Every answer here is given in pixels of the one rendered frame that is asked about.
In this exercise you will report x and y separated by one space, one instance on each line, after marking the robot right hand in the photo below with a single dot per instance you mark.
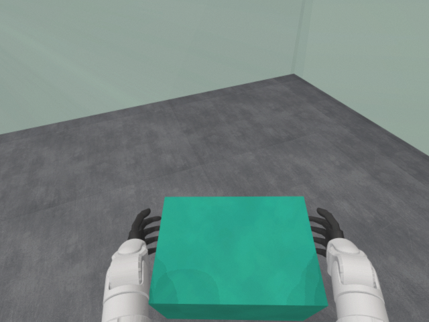
331 231

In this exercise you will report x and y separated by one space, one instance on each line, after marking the robot right forearm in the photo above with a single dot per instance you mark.
356 289

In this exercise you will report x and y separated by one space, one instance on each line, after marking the robot left forearm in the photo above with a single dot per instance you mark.
126 295

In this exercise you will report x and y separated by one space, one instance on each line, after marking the robot left hand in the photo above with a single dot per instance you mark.
138 231

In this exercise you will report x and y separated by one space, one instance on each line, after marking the carton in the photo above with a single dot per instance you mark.
236 258

